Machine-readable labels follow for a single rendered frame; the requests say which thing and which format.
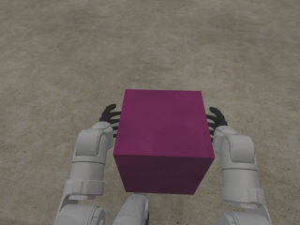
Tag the left robot thigh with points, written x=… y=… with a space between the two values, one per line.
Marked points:
x=133 y=212

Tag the left robot hand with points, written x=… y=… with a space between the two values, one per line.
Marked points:
x=107 y=115

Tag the left robot upper arm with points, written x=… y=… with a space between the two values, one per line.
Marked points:
x=81 y=214

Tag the robot right forearm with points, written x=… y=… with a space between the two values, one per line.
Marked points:
x=241 y=185

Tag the right robot hand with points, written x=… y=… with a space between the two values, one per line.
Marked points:
x=219 y=120

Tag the right robot upper arm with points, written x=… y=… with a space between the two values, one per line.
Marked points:
x=242 y=218

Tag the robot left forearm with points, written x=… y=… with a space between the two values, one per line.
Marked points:
x=87 y=169

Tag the carton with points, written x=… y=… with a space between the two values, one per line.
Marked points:
x=163 y=143

